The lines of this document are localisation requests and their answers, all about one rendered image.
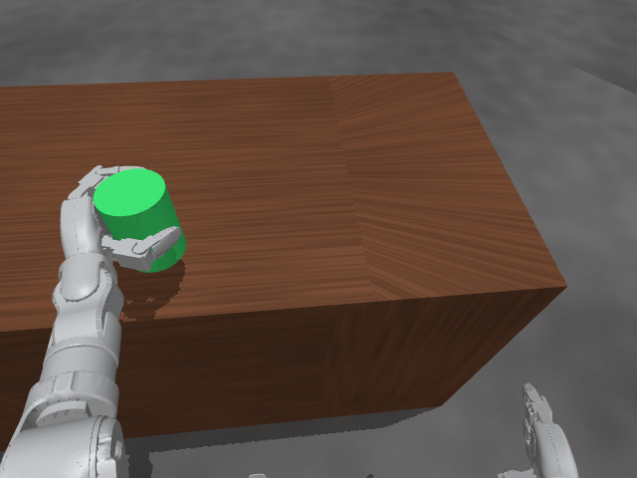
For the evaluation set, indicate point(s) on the can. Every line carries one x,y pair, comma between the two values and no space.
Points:
135,203

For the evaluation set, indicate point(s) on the left robot hand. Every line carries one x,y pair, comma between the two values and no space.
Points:
84,231

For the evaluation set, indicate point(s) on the right robot hand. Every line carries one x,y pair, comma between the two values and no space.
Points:
547,448

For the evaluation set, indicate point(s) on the left robot arm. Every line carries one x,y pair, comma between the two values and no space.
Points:
68,428

